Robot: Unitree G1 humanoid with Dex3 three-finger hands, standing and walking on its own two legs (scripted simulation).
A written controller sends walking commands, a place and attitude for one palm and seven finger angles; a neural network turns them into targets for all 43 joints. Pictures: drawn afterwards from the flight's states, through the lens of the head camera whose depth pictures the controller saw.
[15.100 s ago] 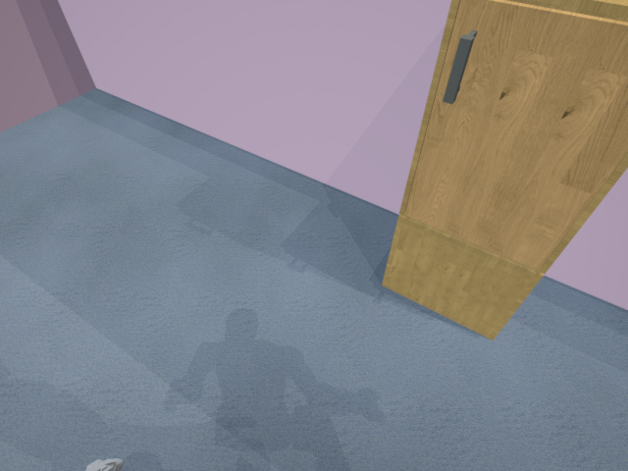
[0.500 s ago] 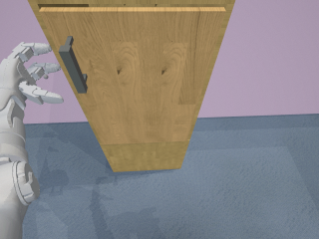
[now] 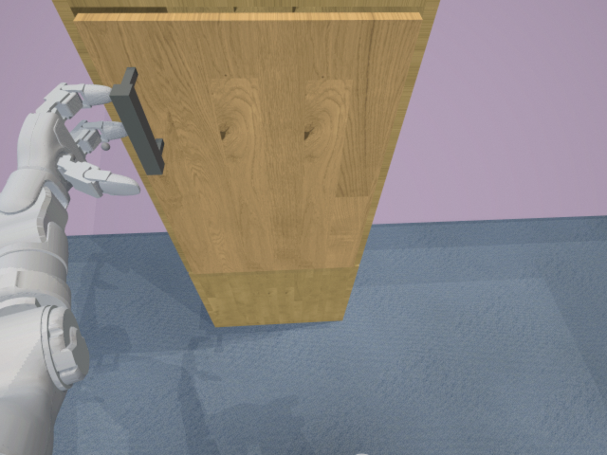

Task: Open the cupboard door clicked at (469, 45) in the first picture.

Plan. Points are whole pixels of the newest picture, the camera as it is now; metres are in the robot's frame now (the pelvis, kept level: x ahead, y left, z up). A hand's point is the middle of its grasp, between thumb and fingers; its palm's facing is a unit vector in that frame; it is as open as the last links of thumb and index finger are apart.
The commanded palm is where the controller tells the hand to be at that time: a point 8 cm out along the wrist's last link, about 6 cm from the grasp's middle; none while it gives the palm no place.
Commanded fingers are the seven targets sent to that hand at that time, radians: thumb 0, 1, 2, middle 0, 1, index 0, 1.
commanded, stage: slide the fingers in behind the handle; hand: left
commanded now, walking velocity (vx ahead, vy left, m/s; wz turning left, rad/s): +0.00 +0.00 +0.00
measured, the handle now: (143, 123) +0.51 +0.20 +0.14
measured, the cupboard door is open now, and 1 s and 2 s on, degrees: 0 0 0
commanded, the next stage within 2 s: close the thumb around the handle in 1.14 s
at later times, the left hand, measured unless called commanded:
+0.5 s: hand (136, 147) +0.46 +0.20 +0.15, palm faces +0.03 -1.00 +0.00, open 13.9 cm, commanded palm +0.43 +0.25 +0.14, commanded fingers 0.00 -0.50 0.30 -0.30 -1.20 -0.30 -1.20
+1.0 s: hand (148, 148) +0.46 +0.19 +0.15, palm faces +0.05 -1.00 -0.01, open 14.0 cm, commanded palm +0.43 +0.24 +0.14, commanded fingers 0.00 -0.50 0.30 -0.30 -1.20 -0.30 -1.20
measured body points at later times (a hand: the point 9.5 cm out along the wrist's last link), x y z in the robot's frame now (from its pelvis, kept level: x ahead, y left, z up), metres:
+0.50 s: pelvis +0.00 +0.00 +0.00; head +0.05 +0.00 +0.45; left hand +0.45 +0.26 +0.15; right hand +0.06 -0.26 -0.11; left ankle -0.02 +0.10 -0.72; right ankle +0.01 -0.12 -0.72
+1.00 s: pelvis +0.00 +0.00 +0.00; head +0.05 -0.01 +0.45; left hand +0.45 +0.24 +0.15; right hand +0.06 -0.27 -0.11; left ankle -0.02 +0.10 -0.72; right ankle +0.01 -0.12 -0.72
